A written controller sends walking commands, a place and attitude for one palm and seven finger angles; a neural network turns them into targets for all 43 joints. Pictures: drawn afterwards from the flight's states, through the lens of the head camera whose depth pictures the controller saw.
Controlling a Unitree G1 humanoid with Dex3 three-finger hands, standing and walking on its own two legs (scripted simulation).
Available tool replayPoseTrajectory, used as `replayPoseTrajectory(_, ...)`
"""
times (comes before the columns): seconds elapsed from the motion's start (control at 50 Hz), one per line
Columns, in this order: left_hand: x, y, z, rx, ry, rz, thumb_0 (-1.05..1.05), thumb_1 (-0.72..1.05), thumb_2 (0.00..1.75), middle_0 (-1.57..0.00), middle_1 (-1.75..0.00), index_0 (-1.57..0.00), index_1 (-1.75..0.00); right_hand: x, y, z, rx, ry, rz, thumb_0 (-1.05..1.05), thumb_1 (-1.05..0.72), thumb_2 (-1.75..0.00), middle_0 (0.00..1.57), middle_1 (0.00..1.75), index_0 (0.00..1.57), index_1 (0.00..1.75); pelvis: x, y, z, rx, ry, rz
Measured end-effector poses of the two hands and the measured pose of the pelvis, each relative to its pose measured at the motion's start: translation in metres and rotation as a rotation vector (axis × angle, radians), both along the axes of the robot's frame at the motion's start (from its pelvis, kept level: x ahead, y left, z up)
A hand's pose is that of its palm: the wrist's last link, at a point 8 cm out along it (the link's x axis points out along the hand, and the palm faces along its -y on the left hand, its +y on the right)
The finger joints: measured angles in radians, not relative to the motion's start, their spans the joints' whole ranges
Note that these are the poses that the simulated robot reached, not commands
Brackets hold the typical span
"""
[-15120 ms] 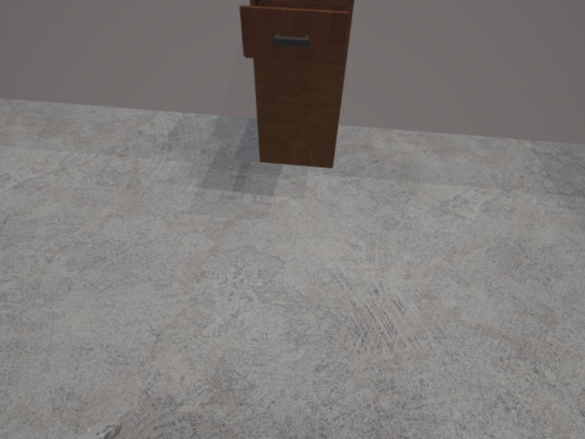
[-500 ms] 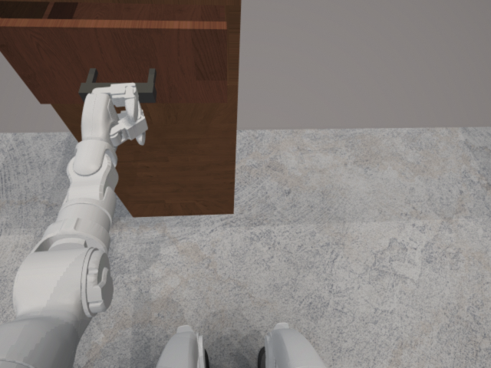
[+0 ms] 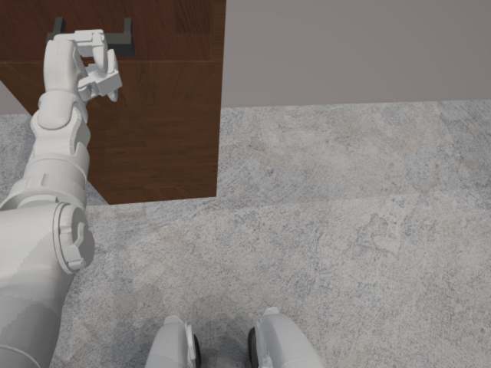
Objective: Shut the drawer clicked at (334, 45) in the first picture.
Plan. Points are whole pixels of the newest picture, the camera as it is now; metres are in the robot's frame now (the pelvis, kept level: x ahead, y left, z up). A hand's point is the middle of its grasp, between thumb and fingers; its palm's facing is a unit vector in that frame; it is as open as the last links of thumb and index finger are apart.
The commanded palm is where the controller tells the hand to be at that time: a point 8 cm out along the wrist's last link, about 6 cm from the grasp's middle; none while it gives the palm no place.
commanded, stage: push the drawer shut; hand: left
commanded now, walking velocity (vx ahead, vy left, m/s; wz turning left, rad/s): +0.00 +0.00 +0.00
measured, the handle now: (93, 34) +0.63 +0.17 +0.09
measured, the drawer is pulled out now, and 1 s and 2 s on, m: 0.00 0.00 0.00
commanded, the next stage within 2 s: pull the fist back off the drawer in 0.20 s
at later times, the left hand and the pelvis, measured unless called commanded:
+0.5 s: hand (109, 71) +0.55 +0.14 +0.09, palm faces -0.01 -1.00 -0.05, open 3.1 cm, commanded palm +0.56 +0.16 +0.09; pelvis -0.01 +0.01 -0.01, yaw +1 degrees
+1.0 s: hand (119, 76) +0.55 +0.13 +0.09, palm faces +0.00 -1.00 -0.02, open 3.1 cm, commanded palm +0.52 +0.18 +0.09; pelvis +0.01 +0.00 +0.01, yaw -1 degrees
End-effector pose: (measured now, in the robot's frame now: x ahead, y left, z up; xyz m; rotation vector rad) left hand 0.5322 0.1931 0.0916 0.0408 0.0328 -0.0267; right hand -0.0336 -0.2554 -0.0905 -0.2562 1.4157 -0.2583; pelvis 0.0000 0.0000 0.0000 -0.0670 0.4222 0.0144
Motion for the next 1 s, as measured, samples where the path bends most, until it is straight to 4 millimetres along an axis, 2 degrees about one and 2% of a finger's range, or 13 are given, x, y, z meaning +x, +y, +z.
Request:
replayPoseTrajectory(0.16, 0.002, 0.006, 0.000, 0.003, 0.009, 0.015, -0.01, 0.60, 0.95, -1.40, -1.60, -1.40, -1.60, -0.006, 0.007, 0.001, 0.000, 0.021, 0.003, 0.00, -0.91, -0.90, 0.21, 0.30, 0.21, 0.30, -0.002, 0.003, -0.002, -0.010, 0.006, 0.012)
replayPoseTrajectory(0.36, 0.003, 0.007, 0.001, 0.007, 0.006, 0.016, 0.00, 0.58, 0.96, -1.40, -1.60, -1.40, -1.60, -0.010, 0.006, 0.003, -0.027, 0.005, 0.020, 0.00, -0.91, -0.90, 0.21, 0.30, 0.21, 0.30, -0.011, 0.005, -0.004, -0.016, 0.016, 0.019)
replayPoseTrajectory(0.68, -0.001, -0.002, 0.001, 0.004, 0.005, 0.025, 0.01, 0.68, 0.97, -1.40, -1.60, -1.40, -1.60, -0.016, 0.005, 0.000, -0.001, 0.016, 0.027, 0.00, -0.91, -0.90, 0.21, 0.30, 0.21, 0.30, -0.014, 0.003, -0.006, -0.011, 0.009, 0.017)
replayPoseTrajectory(0.84, -0.005, -0.009, 0.000, 0.001, 0.001, 0.027, 0.01, 0.77, 0.96, -1.40, -1.60, -1.40, -1.60, -0.003, 0.004, -0.002, 0.028, -0.001, 0.008, 0.00, -0.91, -0.90, 0.21, 0.30, 0.21, 0.30, -0.006, 0.000, -0.001, -0.001, -0.003, 0.002)
replayPoseTrajectory(1.0, -0.007, -0.010, -0.002, -0.018, 0.009, 0.026, -0.01, 0.83, 0.92, -1.40, -1.60, -1.40, -1.60, 0.024, -0.002, 0.002, 0.040, -0.042, -0.017, 0.00, -0.91, -0.90, 0.21, 0.30, 0.21, 0.30, 0.011, -0.005, 0.008, 0.011, -0.022, -0.019)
